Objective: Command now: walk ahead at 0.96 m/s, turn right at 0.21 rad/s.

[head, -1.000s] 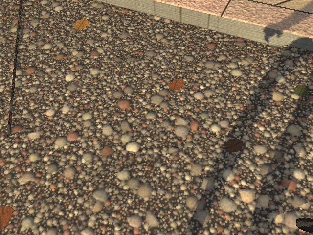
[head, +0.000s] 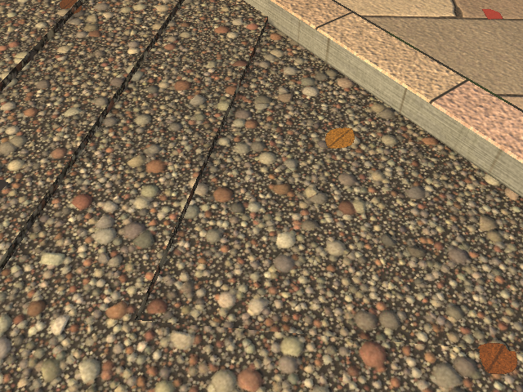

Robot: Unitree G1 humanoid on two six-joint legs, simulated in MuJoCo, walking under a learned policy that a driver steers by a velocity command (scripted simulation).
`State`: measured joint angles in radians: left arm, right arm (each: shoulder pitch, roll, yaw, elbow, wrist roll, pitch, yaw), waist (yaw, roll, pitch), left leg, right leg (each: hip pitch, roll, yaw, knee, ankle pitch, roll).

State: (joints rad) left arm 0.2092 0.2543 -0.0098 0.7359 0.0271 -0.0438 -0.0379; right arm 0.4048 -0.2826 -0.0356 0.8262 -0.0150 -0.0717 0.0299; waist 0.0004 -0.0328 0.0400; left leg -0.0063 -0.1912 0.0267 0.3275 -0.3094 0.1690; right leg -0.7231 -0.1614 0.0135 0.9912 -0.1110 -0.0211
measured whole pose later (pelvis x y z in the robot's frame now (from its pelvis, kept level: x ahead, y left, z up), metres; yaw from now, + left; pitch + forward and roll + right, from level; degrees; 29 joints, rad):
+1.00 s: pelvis +0.73 -0.05 -0.05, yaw -52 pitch +1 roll +2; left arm 0.10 0.33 0.08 0.54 -0.02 0.07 0.02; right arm 0.16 -0.33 -0.07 0.78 -0.02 -0.01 -0.03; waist -0.04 -0.01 0.07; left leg -0.22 0.04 0.22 0.37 -0.17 0.03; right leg -0.67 -0.11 0.00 1.03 -0.20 0.07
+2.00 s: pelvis +0.86 -0.51 -0.07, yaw -74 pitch +1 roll +0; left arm 0.18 0.28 0.04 0.78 0.04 -0.07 -0.01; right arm 0.40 -0.24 -0.04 0.92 -0.02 -0.08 0.02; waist -0.04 0.01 0.03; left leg -0.32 0.05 -0.03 1.22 -0.28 0.09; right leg -0.35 0.06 -0.08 0.55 -0.22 -0.09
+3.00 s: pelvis +1.24 -1.39 +0.06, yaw -39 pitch +3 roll -1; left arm 0.57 0.22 0.05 0.97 0.01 -0.14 0.03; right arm -0.14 -0.23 -0.03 0.52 -0.04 -0.05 0.06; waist 0.09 0.03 0.02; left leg -0.77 -0.05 0.09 0.79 0.02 0.12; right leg 0.11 -0.05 -0.24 0.36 -0.42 0.04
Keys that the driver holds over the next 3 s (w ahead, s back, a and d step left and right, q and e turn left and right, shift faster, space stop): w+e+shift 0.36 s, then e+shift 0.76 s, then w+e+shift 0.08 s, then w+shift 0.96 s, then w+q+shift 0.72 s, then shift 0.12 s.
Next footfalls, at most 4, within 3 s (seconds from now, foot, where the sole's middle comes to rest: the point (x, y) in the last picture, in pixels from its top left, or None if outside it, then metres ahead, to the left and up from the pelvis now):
0.22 right None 0.42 -0.06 -0.80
0.60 left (280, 277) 0.86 -0.02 -0.83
1.10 right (354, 330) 0.67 -0.22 -0.80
1.46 left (326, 261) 0.91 -0.17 -0.83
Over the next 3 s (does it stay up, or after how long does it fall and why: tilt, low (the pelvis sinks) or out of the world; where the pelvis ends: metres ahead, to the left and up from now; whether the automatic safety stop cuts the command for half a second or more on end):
stays up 1.24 -1.39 0.06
